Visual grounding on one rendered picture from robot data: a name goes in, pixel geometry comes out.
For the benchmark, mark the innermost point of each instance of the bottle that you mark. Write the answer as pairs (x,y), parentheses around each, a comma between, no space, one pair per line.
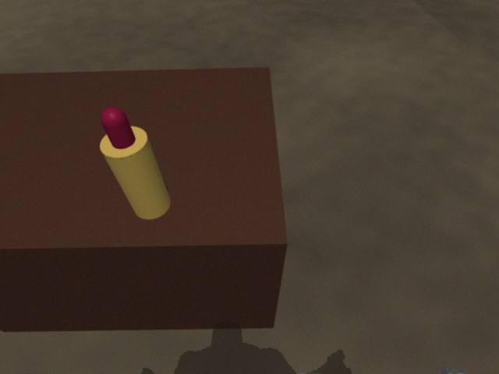
(129,155)

